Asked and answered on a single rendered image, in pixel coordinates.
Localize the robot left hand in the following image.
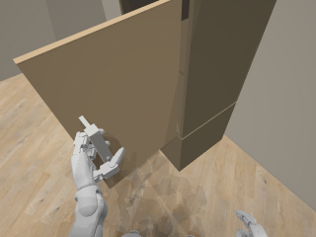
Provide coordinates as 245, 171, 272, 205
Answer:
70, 128, 125, 191

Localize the left robot forearm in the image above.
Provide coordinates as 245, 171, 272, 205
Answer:
68, 185, 109, 237

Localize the robot right hand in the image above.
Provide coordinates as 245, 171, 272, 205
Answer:
235, 209, 268, 237

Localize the cupboard door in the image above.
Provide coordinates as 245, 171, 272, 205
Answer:
13, 0, 183, 189

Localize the left robot shin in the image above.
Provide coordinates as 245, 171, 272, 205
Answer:
130, 230, 139, 235

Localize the handle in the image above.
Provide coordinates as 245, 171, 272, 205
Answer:
79, 116, 113, 163

